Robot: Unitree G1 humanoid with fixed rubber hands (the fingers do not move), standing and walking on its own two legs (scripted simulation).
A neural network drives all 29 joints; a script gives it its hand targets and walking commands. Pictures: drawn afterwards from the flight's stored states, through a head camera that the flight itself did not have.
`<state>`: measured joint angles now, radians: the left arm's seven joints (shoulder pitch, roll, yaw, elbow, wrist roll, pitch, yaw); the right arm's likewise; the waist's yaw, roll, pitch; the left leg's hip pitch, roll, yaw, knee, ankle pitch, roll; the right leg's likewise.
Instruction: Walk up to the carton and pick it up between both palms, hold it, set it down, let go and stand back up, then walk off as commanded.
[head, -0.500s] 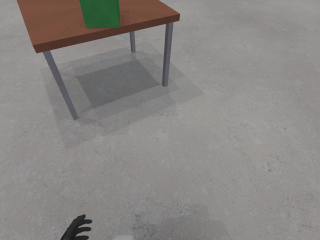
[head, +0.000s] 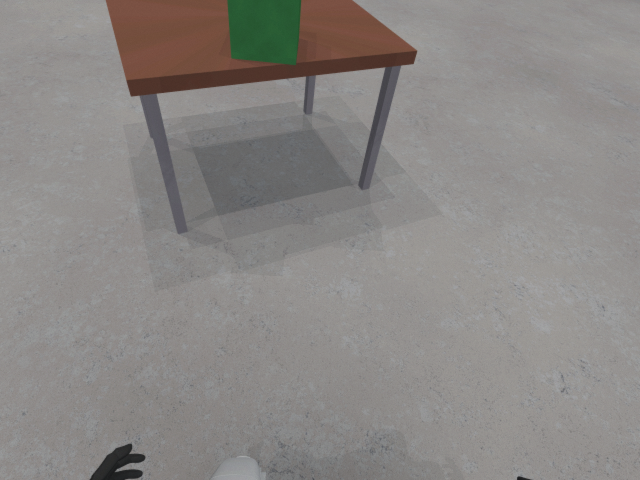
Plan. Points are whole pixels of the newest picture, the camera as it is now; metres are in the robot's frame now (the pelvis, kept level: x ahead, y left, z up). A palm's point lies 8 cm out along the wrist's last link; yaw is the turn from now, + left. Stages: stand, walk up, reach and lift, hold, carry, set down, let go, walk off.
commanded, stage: walk up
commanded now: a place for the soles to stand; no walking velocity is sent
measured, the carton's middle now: (267, 5) +1.35 +0.20 +0.04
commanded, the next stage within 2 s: none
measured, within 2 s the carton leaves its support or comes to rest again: neither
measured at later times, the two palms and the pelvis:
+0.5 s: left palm (107, 362) +0.27 +0.30 -0.08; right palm (514, 427) +0.22 -0.29 -0.11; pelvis +0.16 +0.01 +0.00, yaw +5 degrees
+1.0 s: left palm (105, 362) +0.29 +0.33 -0.14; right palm (443, 269) +0.49 -0.23 -0.08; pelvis +0.34 +0.05 -0.01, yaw +18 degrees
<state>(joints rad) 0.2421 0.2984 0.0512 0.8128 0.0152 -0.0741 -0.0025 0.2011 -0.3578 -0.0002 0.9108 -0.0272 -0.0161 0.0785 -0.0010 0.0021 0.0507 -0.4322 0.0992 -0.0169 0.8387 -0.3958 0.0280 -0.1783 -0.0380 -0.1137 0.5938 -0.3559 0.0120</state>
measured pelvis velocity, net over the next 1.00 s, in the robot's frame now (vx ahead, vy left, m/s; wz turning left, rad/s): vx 0.34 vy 0.05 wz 0.31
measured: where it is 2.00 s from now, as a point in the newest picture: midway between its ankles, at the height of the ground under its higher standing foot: (280, 336)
